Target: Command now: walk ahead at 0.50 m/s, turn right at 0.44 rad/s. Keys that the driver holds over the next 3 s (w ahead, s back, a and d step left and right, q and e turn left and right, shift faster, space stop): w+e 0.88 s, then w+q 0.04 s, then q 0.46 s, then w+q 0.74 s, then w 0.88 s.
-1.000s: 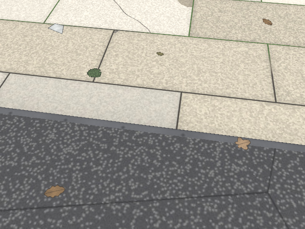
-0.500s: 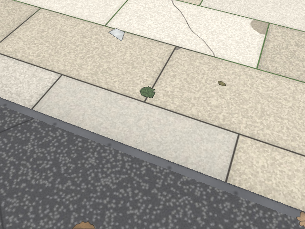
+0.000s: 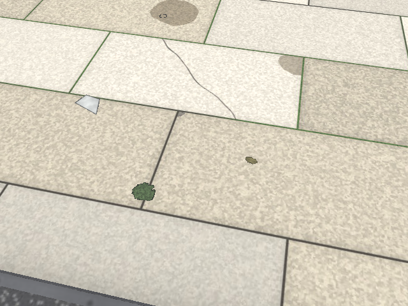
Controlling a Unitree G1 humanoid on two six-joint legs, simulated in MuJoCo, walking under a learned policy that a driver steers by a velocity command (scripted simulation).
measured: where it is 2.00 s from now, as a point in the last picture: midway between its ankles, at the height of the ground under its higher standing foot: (296, 227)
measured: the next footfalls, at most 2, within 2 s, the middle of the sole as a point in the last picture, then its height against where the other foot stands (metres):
left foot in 0.38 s outside the picture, level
right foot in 0.92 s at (304, 298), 0.14 m lower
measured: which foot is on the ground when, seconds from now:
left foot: up 0.00-0.36, down 0.38-0.88, up 0.90-1.00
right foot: down 0.00-0.38, up 0.40-0.90, down 0.92-1.00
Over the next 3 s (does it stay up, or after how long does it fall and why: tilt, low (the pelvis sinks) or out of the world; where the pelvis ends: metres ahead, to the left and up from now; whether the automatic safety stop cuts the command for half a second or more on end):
stays up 1.38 -0.36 -0.11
